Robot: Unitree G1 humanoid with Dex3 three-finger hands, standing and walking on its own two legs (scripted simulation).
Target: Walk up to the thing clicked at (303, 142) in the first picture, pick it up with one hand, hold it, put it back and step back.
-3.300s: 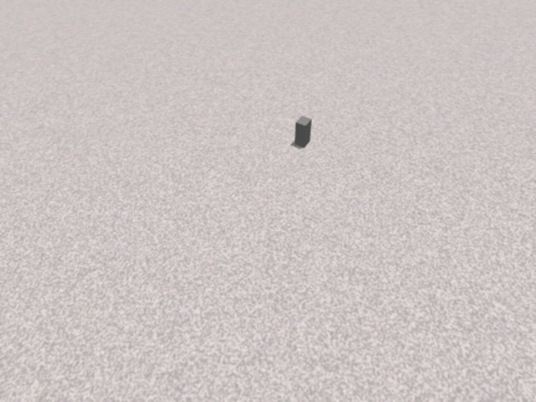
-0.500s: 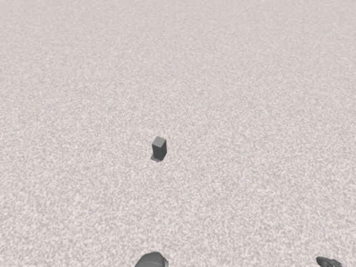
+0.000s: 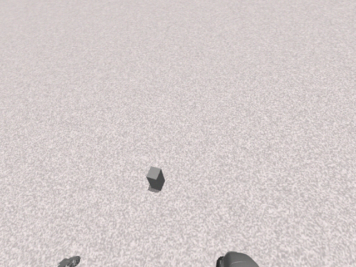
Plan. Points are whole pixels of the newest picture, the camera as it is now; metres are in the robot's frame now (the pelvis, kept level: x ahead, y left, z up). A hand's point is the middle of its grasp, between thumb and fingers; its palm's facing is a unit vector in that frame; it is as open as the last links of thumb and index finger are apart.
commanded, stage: walk up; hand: left
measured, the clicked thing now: (156, 178) +0.64 +0.22 -0.68
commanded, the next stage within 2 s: stand in 1.98 s
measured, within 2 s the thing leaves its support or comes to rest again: neither
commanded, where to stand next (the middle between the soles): +0.30 +0.03 m, yaw +0 degrees
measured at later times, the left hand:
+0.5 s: hand (75, 257) +0.17 +0.32 -0.15, palm faces +0.01 -0.93 -0.36, open 7.4 cm
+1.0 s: hand (92, 218) +0.27 +0.29 -0.14, palm faces -0.04 -0.92 -0.39, open 7.4 cm
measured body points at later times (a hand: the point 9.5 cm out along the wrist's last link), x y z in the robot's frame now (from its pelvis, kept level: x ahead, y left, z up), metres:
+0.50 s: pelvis +0.15 +0.04 +0.00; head +0.16 +0.06 +0.45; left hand +0.17 +0.37 -0.13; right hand +0.22 -0.29 -0.09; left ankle +0.22 +0.15 -0.72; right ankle +0.10 -0.10 -0.70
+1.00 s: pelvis +0.18 +0.03 +0.00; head +0.22 +0.01 +0.45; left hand +0.27 +0.34 -0.11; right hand +0.28 -0.27 -0.13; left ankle +0.22 +0.15 -0.72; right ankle +0.23 -0.10 -0.72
